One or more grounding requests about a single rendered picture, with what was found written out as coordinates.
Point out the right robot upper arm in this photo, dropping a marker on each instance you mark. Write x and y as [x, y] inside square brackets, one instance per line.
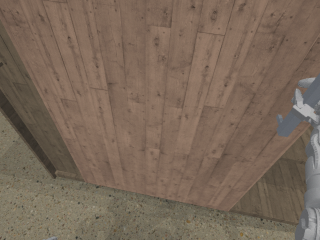
[308, 227]

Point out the wardrobe door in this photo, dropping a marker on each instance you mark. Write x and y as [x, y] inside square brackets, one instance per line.
[175, 99]
[18, 87]

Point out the right robot hand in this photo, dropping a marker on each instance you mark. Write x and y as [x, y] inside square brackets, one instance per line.
[303, 111]

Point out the handle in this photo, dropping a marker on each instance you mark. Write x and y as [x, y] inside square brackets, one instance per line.
[311, 97]

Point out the robot right forearm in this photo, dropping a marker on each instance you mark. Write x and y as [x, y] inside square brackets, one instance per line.
[312, 170]

